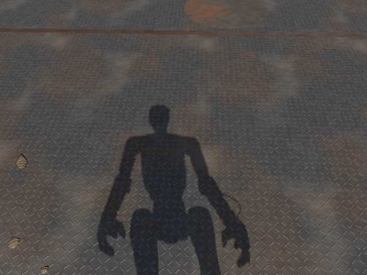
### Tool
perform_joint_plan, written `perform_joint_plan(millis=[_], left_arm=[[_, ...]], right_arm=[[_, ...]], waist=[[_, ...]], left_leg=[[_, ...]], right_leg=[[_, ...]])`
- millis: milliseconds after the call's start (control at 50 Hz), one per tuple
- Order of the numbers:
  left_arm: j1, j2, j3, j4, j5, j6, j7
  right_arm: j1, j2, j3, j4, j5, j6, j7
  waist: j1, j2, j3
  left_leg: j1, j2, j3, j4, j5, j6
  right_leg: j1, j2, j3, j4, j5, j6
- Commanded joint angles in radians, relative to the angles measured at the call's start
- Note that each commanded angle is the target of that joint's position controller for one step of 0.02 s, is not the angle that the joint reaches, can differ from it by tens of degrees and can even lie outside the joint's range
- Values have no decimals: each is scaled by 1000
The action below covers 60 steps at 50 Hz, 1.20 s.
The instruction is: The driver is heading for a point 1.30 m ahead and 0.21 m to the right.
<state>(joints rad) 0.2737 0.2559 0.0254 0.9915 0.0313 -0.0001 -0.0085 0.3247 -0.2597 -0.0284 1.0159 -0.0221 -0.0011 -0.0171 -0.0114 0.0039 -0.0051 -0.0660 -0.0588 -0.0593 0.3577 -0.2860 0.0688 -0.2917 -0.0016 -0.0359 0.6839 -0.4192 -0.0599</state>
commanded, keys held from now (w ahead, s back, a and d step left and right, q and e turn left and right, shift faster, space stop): w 1.00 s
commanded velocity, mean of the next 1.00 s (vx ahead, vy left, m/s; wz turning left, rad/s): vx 0.45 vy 0.00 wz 0.00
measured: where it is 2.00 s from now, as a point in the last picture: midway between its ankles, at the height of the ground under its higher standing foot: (207, 162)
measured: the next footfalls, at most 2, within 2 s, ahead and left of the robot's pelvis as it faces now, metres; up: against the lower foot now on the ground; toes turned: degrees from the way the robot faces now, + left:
right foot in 0.10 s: +0.09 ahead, -0.11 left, +0.00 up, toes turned -3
left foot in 0.58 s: +0.43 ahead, +0.02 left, +0.00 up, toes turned +3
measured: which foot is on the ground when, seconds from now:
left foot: down 0.00-0.10, up 0.12-0.56, down 0.58-1.00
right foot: up 0.00-0.08, down 0.10-0.60, up 0.62-1.00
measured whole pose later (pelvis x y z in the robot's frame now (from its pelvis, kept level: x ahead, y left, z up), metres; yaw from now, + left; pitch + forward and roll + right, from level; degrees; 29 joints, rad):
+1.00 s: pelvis +0.49 -0.04 +0.00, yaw -1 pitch +0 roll +1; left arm 0.05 0.21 0.02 0.90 0.02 -0.03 -0.03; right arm 0.46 -0.18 -0.02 1.08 -0.01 -0.10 0.00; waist -0.06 -0.03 0.05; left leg 0.07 -0.11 0.08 0.17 -0.25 0.10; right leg -0.62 -0.10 -0.04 0.69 -0.02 -0.03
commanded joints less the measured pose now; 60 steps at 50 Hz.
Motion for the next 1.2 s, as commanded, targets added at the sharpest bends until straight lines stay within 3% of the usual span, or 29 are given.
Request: perform_joint_plan(millis=[20,80,100,120,140,160,180,240,300,460,520,560,580,600,620,640,680,700,740,780,900,1000,1060,1100,1120,1140,1160,1180,1200], left_arm=[[-107,82,19,-95,-8,-48,-12],[106,65,28,-17,-13,-58,-5],[220,124,46,14,-4,-65,8],[342,240,71,27,-4,-69,13],[305,197,60,42,-7,-58,11],[196,149,46,4,-8,-60,6],[126,115,37,-18,-10,-69,2],[131,78,20,-8,-15,-93,5],[223,66,11,38,-22,-101,7],[278,55,-5,80,-15,-99,22],[236,76,-1,83,-14,-102,27],[201,96,6,77,-10,-95,30],[181,101,7,71,-16,-91,27],[209,51,-4,44,-17,-91,22],[319,-14,-5,50,-44,-87,8],[223,75,14,33,-18,-84,14],[104,53,17,-1,-15,-92,7],[90,40,19,-7,-5,-81,3],[120,-1,13,0,6,-57,-9],[77,-3,14,-19,8,-43,-17],[-203,1,7,-122,-5,-40,-25],[-340,-1,-1,-172,-10,-46,-21],[-345,16,6,-188,-9,-57,-17],[-202,43,22,-149,-9,-68,-6],[-40,61,35,-95,-3,-77,3],[139,119,56,-48,19,-85,15],[238,229,86,-38,40,-82,19],[204,198,81,-33,-3,-71,3],[80,160,73,-43,-21,-64,3]], right_arm=[[-4,-151,-38,-26,2,-33,1],[-64,-138,-37,-36,13,-41,7],[-81,-96,-23,-53,5,-50,11],[-97,-17,0,-98,7,-60,19],[-105,-107,-23,-94,-15,-55,20],[-102,-104,-24,-86,-14,-56,29],[-83,-82,-18,-69,-8,-60,41],[-72,-66,-15,-50,-20,-52,56],[-150,-52,-13,-76,-17,-38,57],[-423,-5,17,-186,2,-38,53],[-348,-39,4,-181,2,-45,37],[-113,-83,-21,-107,4,-57,21],[39,-106,-36,-61,-5,-66,11],[188,-194,-61,-37,-29,-68,1],[153,-214,-71,-45,-20,-54,10],[31,-174,-66,-61,12,-53,22],[-82,-56,-36,-69,10,-70,28],[-78,-27,-26,-53,7,-82,24],[-41,-11,-17,-23,6,-100,19],[6,-41,-21,-2,10,-112,18],[117,-47,-12,22,14,-107,17],[209,-51,-9,52,4,-100,6],[204,-61,-12,61,-5,-94,-3],[169,-83,-18,58,-8,-93,-7],[148,-88,-19,54,-2,-90,-4],[133,-70,-12,30,9,-92,-1],[238,36,9,3,49,-93,12],[194,-58,-22,11,14,-92,10],[131,-54,-28,-13,14,-89,13]], waist=[[-7,109,135],[102,50,84],[149,-84,45],[177,-325,-17],[125,-194,63],[66,-90,137],[33,-55,153],[9,-64,100],[21,-76,98],[61,-95,151],[4,-104,99],[-93,-108,-29],[-162,-87,-100],[-181,38,-218],[-91,232,-299],[-69,60,-158],[-13,-23,48],[17,-18,66],[50,10,61],[57,22,73],[-8,36,113],[-57,59,110],[-36,61,105],[35,81,35],[105,64,-44],[171,27,-147],[137,-196,-294],[132,-92,-279],[72,-100,-131]], left_leg=[[-19,291,-298,-220,-202,174],[-286,189,-145,-52,-113,108],[-420,111,-50,165,-88,69],[-597,-19,87,490,-220,22],[-647,11,16,661,-249,37],[-663,69,-14,720,-148,50],[-637,104,-10,718,-56,45],[-585,131,46,704,73,7],[-646,130,93,693,107,-23],[-549,64,192,295,231,-16],[-402,18,197,227,192,44],[-179,-23,183,183,148,85],[31,22,139,117,172,112],[250,270,-142,107,16,161],[414,479,-670,-52,-78,316],[286,430,-599,-110,-163,288],[6,359,-347,-181,-13,233],[-71,317,-267,-193,73,202],[-132,273,-167,-212,193,174],[-135,254,-107,-233,255,172],[-52,200,-3,-252,426,122],[116,231,11,-204,560,117],[210,263,20,-128,734,119],[210,262,40,38,985,96],[162,236,65,214,979,78],[-32,202,85,455,723,62],[-399,28,154,866,74,9],[-490,1,0,965,-232,29],[-572,51,1,984,-146,31]], right_leg=[[-166,-32,8,-30,19,-17],[292,43,-53,-264,165,-17],[460,-73,120,-361,45,-32],[551,-343,577,-555,-288,-114],[427,-392,679,-580,-351,-160],[344,-355,589,-570,-312,-152],[295,-304,488,-576,-185,-132],[311,-210,272,-570,222,-94],[348,-190,175,-537,548,-101],[326,-167,79,-548,822,-96],[385,-195,59,-438,1123,-84],[408,-192,47,-169,1257,-71],[299,-166,28,38,1101,-61],[106,-95,-13,355,667,-55],[-231,107,25,711,-89,-22],[-329,30,112,736,-14,-47],[-301,-46,99,624,113,-50],[-248,-71,105,567,128,-42],[-182,-82,89,501,139,-20],[-224,-95,62,443,172,-1],[-339,-100,-16,132,386,40],[-343,-55,-51,-46,417,19],[-310,-24,-57,-108,321,-20],[-116,33,-73,-154,245,-60],[76,51,-78,-226,291,-86],[347,-81,59,-230,263,-132],[648,-399,546,-282,191,-273],[594,-403,706,-366,282,-280],[460,-375,573,-409,127,-272]])
Keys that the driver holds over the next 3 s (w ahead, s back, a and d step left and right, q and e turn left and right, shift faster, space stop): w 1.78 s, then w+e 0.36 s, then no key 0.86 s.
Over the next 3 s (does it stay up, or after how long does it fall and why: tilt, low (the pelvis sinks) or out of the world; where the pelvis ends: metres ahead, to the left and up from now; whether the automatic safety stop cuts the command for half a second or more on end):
stays up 1.31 -0.08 0.00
